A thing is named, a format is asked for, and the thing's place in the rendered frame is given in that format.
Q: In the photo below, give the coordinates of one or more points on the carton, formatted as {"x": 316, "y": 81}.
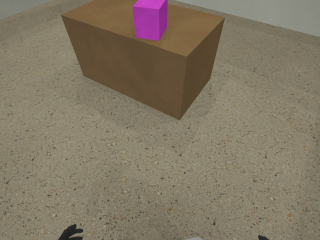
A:
{"x": 150, "y": 18}

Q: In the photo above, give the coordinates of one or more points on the pedestal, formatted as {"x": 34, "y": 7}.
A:
{"x": 166, "y": 74}

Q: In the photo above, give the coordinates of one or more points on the left robot hand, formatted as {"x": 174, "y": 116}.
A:
{"x": 71, "y": 230}

